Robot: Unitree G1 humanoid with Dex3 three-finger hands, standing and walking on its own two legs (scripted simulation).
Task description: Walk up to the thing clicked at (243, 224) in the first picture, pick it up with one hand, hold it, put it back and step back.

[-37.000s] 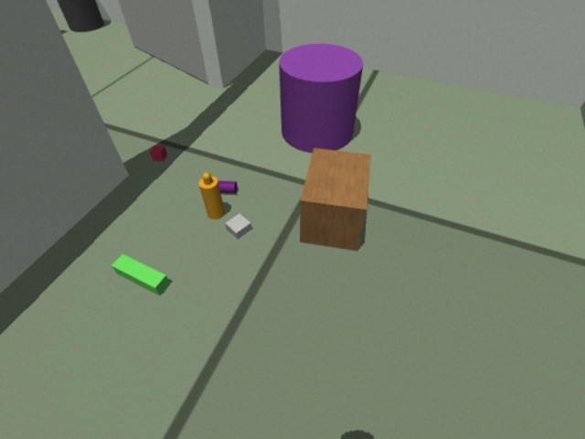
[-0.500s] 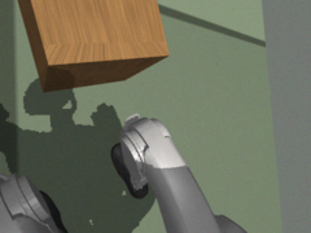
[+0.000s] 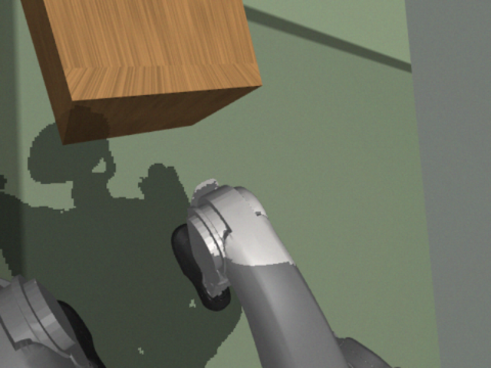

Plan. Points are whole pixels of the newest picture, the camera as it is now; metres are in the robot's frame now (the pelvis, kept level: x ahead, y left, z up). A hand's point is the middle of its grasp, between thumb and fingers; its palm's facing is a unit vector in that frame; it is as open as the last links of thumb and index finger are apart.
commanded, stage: open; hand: left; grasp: from above
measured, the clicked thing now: out of the picture +0.46 +0.36 -0.31
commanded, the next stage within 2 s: withdraw in 0.26 s
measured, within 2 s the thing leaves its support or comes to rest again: neither
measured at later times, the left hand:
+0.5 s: hand out of the picture +0.45 +0.36 -0.26, palm faces -0.22 -0.38 -0.90, open 13.4 cm
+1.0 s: hand out of the picture +0.43 +0.36 -0.11, palm faces -0.49 -0.19 -0.85, open 13.9 cm
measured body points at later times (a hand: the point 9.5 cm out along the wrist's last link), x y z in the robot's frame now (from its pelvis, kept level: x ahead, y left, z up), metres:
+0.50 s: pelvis +0.00 +0.00 +0.01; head +0.31 +0.12 +0.30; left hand +0.47 +0.38 -0.21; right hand +0.01 -0.24 -0.03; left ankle +0.06 +0.13 -0.30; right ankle +0.13 -0.13 -0.30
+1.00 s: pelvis -0.01 -0.01 +0.02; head +0.22 +0.08 +0.40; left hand +0.45 +0.37 -0.06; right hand +0.12 -0.26 -0.08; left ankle +0.06 +0.13 -0.30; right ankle +0.13 -0.13 -0.30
